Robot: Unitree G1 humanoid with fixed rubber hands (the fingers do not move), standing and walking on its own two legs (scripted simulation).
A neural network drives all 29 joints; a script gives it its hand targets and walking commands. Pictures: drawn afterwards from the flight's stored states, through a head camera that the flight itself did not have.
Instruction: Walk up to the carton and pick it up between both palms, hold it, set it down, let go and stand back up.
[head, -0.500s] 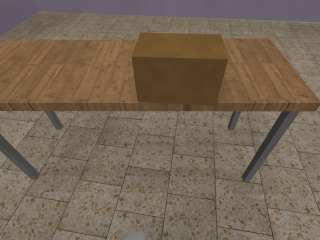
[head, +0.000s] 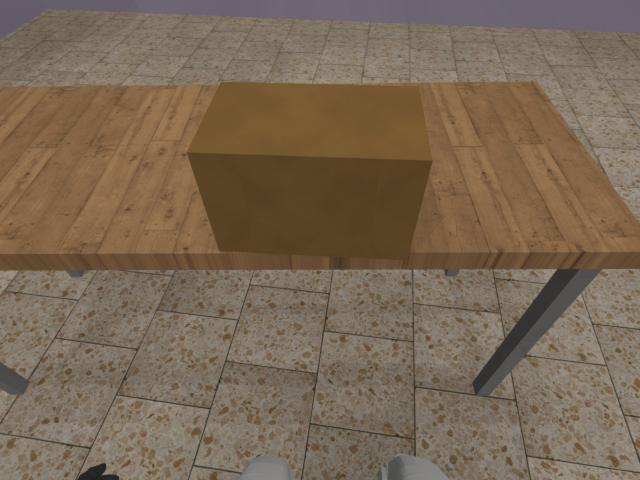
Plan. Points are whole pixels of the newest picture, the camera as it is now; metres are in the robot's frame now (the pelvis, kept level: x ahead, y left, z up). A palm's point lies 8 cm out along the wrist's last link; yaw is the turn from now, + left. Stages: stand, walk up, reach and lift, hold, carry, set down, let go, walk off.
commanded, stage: walk up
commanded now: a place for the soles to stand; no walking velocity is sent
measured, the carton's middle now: (315, 172) +0.52 +0.04 +0.09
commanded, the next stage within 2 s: reach and lift in 2.00 s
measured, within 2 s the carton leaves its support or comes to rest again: neither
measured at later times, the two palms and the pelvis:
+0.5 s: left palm (107, 475) +0.15 +0.31 -0.12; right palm (548, 419) +0.22 -0.29 -0.10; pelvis +0.09 +0.00 +0.00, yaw +2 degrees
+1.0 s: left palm (123, 437) +0.19 +0.29 -0.08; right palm (574, 447) +0.18 -0.30 -0.08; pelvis +0.10 +0.00 +0.04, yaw +2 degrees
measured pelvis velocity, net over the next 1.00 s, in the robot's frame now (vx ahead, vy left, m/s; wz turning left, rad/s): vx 0.10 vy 0.00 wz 0.03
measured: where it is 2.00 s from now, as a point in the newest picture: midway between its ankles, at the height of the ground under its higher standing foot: outside the picture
